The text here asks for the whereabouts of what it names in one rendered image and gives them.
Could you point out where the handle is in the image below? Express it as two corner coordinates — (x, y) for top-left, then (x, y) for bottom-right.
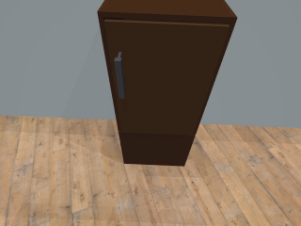
(114, 52), (126, 99)

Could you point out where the cupboard door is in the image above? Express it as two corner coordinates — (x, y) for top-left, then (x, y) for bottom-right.
(103, 19), (230, 136)

